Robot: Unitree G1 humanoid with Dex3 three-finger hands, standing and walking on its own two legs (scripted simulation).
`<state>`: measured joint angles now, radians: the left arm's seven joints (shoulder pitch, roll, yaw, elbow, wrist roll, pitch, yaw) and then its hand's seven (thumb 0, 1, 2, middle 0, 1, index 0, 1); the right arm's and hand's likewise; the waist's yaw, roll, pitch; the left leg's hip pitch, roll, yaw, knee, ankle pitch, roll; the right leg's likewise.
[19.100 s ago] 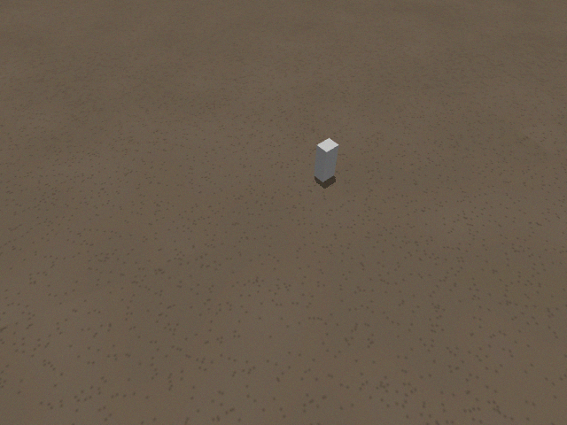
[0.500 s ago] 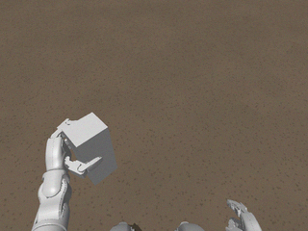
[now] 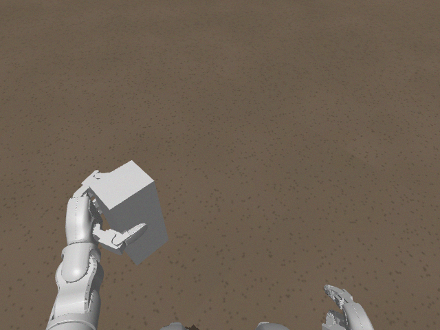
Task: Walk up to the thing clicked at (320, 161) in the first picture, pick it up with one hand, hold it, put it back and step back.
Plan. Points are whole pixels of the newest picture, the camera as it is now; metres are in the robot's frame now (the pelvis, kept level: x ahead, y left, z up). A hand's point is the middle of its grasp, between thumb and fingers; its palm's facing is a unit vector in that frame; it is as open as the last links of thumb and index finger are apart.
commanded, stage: hold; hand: left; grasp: from the side
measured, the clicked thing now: (134, 216) +0.32 +0.16 +0.01
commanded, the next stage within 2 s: crouch in 1.76 s
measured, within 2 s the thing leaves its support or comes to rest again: neither
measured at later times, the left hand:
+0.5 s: hand (117, 213) +0.31 +0.18 +0.04, palm faces +0.13 -0.99 -0.04, open 11.1 cm
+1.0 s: hand (116, 214) +0.31 +0.18 +0.04, palm faces +0.14 -0.99 -0.04, open 11.1 cm
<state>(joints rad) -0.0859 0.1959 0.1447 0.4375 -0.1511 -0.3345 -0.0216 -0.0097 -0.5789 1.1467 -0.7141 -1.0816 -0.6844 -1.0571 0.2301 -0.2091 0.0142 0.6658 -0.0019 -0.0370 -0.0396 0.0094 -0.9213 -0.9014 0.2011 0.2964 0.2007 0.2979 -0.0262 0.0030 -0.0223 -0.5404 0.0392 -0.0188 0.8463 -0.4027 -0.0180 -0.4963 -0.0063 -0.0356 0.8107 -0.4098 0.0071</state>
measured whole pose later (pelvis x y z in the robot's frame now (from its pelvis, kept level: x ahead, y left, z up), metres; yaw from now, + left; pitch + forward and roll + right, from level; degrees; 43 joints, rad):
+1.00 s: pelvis +0.00 +0.00 +0.00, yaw +0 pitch +5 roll -1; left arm -0.06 0.20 0.14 0.41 -0.15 -0.35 -0.03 -0.01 -0.60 1.15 -0.72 -1.10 -0.69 -1.07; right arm 0.23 -0.21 0.00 0.68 0.00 -0.05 -0.04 0.01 -0.93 -0.90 0.20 0.30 0.20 0.30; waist -0.02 0.01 -0.01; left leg -0.53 0.04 -0.02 0.84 -0.40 -0.02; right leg -0.48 -0.01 -0.04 0.80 -0.40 0.01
